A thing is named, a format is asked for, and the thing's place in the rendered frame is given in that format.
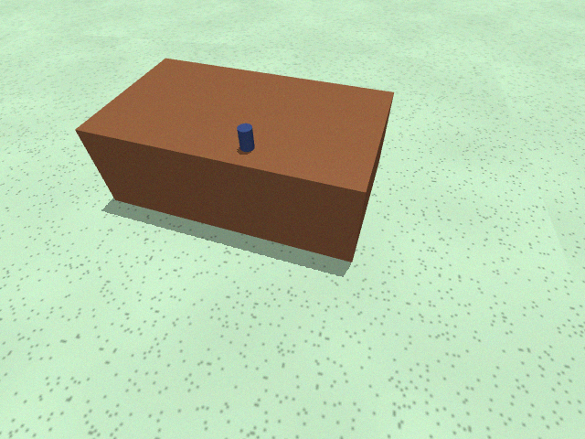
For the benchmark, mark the can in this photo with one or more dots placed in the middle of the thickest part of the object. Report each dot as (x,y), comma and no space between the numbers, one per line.
(246,140)

